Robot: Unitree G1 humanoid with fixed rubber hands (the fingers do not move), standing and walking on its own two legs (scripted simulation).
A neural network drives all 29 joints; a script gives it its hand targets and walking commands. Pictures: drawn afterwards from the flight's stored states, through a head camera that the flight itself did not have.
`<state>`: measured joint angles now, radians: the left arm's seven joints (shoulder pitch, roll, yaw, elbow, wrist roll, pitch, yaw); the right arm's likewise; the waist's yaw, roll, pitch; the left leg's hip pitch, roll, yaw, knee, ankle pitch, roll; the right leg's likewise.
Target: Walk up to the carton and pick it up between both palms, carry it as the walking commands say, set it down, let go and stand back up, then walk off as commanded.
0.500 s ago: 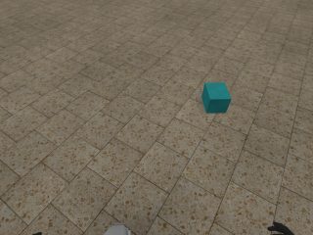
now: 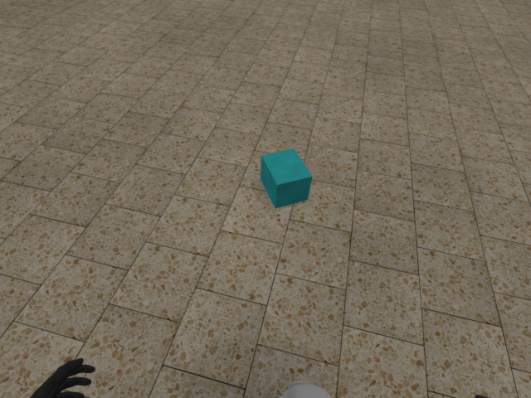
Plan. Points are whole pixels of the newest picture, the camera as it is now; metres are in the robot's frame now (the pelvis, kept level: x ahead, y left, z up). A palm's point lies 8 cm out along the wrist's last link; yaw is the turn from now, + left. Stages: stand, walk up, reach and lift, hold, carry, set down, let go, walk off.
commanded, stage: walk up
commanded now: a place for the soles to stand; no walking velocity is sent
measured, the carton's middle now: (284, 177) +1.21 -0.23 -0.67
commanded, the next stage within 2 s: none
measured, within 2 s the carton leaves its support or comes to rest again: neither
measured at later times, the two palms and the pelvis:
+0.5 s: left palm (53, 364) +0.22 +0.29 -0.04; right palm (446, 285) +0.30 -0.36 -0.07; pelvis +0.18 -0.04 +0.01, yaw +1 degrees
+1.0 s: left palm (145, 227) +0.48 +0.21 -0.07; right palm (460, 243) +0.40 -0.45 -0.08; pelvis +0.35 -0.10 -0.01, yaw -3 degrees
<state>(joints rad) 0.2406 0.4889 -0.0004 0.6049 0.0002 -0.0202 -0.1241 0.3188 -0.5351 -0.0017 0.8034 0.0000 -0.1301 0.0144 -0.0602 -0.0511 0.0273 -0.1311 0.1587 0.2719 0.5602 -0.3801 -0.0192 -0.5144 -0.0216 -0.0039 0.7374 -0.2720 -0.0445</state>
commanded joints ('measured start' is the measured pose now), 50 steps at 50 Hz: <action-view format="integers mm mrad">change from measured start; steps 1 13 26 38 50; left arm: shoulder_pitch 218 169 160 94 189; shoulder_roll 240 191 194 127 292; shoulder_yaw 165 128 130 110 166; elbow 106 44 17 -52 7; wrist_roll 34 13 15 22 19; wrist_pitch -27 -53 -33 -3 -37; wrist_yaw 23 84 74 30 74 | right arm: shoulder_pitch -45 -48 -57 49 -49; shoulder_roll -181 -130 -113 -229 -176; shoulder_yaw -95 -87 -93 -121 -86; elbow -69 -52 -66 -71 -71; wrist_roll -2 13 6 -3 8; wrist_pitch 1 49 40 9 32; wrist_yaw -10 -1 -11 -22 -27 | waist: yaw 204 132 99 30 135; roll -115 -103 -59 253 -70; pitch -155 11 -1 81 17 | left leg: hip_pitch -366 -521 -211 -149 -626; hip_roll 85 -56 -148 165 -80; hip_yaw -22 -210 -110 -275 -293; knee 248 365 -31 -273 631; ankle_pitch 73 141 175 137 -122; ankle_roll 116 22 50 261 73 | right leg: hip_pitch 561 415 404 -30 407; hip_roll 8 -125 -111 -62 -272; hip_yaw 54 224 81 26 605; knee -189 -460 -274 121 -531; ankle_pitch -90 265 449 -115 -304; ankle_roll -74 -89 -74 35 -140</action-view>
